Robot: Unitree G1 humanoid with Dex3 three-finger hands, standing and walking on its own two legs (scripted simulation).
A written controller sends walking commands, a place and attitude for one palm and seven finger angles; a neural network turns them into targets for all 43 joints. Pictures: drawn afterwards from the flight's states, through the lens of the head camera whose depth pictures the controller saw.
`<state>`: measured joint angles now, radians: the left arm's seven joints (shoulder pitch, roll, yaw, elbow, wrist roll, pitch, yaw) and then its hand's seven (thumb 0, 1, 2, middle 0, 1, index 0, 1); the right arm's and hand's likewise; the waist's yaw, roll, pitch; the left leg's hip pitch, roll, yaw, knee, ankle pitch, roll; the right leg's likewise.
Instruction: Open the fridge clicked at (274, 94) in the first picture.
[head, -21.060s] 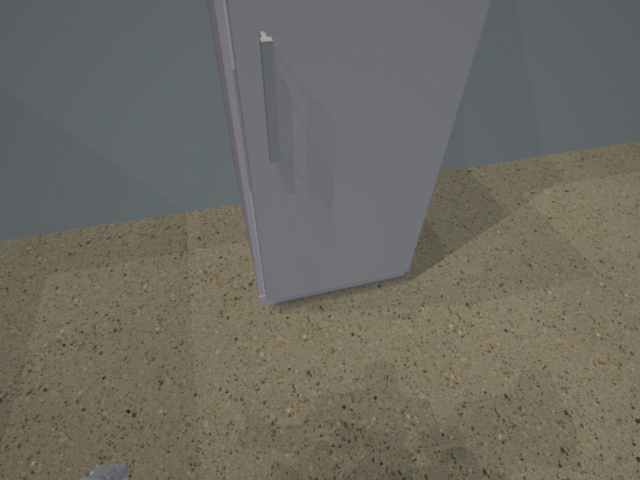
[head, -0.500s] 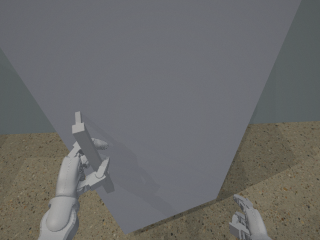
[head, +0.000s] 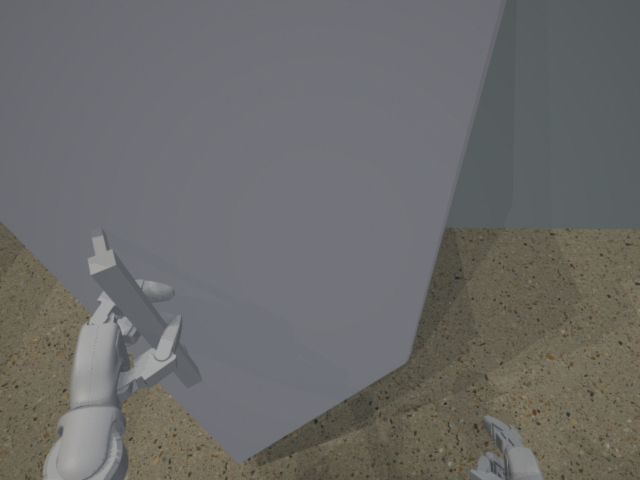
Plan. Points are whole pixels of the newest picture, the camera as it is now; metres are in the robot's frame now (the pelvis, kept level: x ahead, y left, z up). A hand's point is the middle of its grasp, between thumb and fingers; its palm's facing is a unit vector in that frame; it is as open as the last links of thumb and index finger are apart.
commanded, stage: walk backward, drawing the door open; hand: left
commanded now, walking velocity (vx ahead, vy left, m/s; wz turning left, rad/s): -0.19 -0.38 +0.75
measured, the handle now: (153, 319) +0.28 +0.21 +0.08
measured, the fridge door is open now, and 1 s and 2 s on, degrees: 33 78 73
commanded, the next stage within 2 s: stop walking and hold the door back in 0.86 s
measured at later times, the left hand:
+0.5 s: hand out of the picture +0.11 +0.03 +0.08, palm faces +0.61 -0.71 -0.35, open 7.0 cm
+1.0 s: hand out of the picture +0.06 -0.17 +0.09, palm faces +0.87 -0.41 -0.27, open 6.8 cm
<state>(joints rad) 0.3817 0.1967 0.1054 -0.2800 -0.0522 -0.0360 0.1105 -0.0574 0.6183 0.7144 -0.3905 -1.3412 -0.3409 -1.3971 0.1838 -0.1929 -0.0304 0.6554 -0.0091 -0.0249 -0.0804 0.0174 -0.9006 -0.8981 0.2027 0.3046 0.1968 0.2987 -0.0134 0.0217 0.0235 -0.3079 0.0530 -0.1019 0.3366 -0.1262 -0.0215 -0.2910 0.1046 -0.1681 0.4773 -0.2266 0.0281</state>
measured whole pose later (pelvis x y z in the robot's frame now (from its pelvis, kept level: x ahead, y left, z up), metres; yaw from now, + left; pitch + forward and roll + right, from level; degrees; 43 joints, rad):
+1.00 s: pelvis +0.05 -0.49 -0.01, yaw +57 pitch +1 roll +2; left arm 0.22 0.26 0.12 -0.31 -0.01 -0.12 0.08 -0.08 0.58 0.76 -0.37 -1.36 -0.28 -1.33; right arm 0.11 -0.24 -0.06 0.60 -0.03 -0.14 -0.12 0.02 -0.90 -0.90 0.20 0.30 0.19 0.30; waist -0.02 -0.05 0.15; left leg -0.28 0.02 0.17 0.72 -0.49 -0.02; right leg -0.35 -0.09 -0.26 0.64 -0.31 -0.09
